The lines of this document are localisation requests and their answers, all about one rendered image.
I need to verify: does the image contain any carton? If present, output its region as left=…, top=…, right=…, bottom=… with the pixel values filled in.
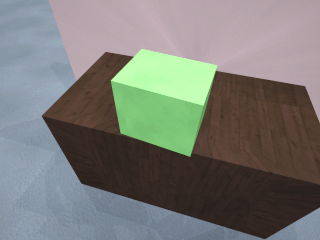
left=111, top=49, right=217, bottom=157

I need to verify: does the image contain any pedestal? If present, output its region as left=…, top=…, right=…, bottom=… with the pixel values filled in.
left=42, top=52, right=320, bottom=239

